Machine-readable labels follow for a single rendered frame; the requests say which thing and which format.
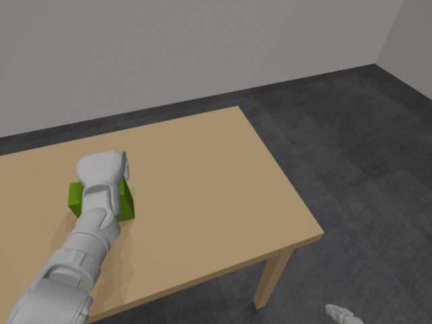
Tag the table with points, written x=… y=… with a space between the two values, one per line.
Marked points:
x=209 y=199

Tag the sponge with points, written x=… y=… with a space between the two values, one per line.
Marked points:
x=126 y=200

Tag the left robot hand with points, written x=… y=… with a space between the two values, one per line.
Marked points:
x=108 y=166

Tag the left robot upper arm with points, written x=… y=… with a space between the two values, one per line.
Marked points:
x=52 y=302

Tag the right robot hand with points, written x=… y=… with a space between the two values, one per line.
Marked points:
x=342 y=315

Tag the robot left forearm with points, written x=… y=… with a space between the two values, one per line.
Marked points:
x=78 y=262

